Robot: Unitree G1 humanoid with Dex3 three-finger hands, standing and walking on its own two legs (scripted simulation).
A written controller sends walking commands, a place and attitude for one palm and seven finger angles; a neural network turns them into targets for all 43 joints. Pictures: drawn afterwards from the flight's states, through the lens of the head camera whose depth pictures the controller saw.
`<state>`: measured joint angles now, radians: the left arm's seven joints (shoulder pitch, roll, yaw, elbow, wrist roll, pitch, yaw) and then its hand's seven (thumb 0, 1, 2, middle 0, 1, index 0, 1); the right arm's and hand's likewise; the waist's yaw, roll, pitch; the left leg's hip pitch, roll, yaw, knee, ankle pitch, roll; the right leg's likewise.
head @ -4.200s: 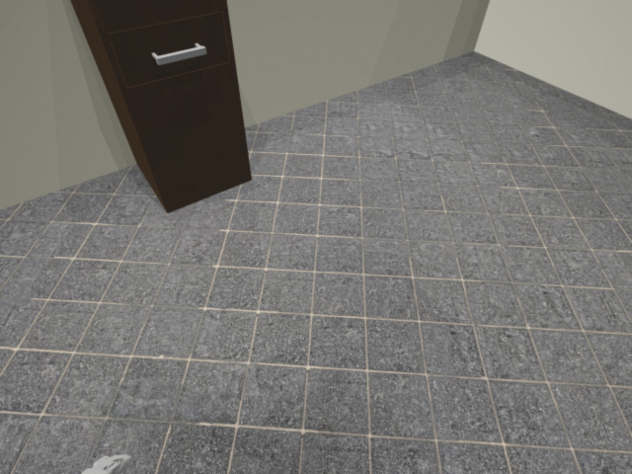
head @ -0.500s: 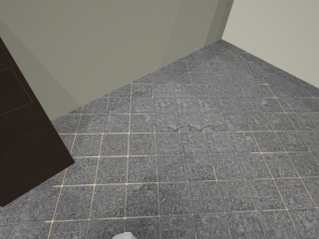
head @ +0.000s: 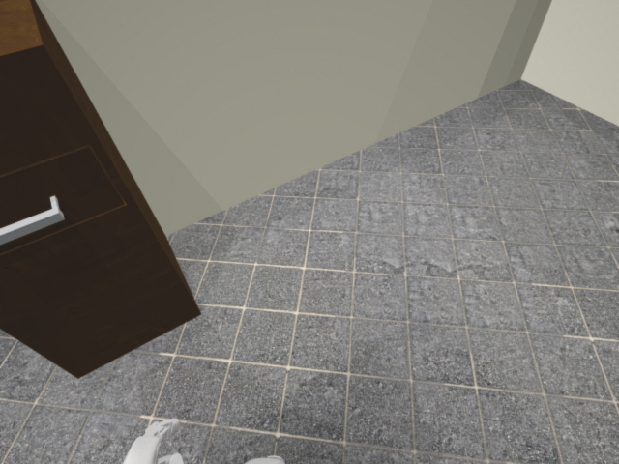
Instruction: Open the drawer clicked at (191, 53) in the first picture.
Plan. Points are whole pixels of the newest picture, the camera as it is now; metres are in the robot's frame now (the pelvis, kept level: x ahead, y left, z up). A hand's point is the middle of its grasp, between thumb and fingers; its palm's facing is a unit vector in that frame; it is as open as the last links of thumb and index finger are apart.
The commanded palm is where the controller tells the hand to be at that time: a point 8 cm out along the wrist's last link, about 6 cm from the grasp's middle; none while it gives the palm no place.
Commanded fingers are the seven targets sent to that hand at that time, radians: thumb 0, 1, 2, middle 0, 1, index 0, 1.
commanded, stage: turn to face it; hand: left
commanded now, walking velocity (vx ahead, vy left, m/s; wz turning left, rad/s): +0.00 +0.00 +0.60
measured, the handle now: (15, 223) +0.57 +0.63 -0.07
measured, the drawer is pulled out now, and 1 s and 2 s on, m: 0.00 0.00 0.00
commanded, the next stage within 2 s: take the last steps up to it in 0.88 s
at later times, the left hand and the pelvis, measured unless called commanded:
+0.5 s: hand out of the picture -0.07 +0.24 -0.18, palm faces +0.38 -0.89 -0.26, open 7.4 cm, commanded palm none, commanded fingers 0.00 0.90 0.90 -0.20 -0.30 -0.20 -0.30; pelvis -0.02 +0.03 +0.00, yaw +19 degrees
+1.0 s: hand out of the picture -0.03 +0.20 -0.14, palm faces +0.49 -0.83 -0.28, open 7.4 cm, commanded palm none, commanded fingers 0.00 0.90 0.90 -0.20 -0.30 -0.20 -0.30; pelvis -0.02 -0.01 +0.01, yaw +30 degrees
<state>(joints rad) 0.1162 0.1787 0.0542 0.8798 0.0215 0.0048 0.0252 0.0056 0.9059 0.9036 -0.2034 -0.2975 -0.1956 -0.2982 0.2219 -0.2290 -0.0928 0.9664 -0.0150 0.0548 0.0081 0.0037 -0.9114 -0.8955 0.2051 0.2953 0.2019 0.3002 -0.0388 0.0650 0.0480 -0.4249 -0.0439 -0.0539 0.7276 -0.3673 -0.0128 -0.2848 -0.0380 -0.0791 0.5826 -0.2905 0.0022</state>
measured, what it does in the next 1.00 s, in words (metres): steps on the spot, turning left: left foot, then right foot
